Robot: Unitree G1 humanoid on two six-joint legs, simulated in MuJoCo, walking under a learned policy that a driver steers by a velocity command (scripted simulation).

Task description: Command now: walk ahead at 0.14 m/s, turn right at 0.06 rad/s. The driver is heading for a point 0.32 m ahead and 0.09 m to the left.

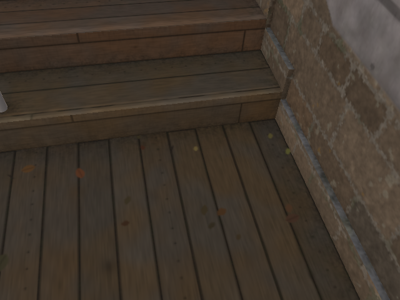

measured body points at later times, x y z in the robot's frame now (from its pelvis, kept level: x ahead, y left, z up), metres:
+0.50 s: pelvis +0.12 +0.01 -0.01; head +0.16 +0.01 +0.44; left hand +0.04 +0.28 -0.13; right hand +0.37 -0.18 -0.10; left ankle +0.27 +0.19 -0.69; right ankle -0.02 -0.13 -0.74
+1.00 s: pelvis +0.26 +0.08 -0.01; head +0.27 +0.07 +0.44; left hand +0.31 +0.36 -0.12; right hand +0.47 -0.12 -0.12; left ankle +0.28 +0.17 -0.74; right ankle +0.34 -0.05 -0.74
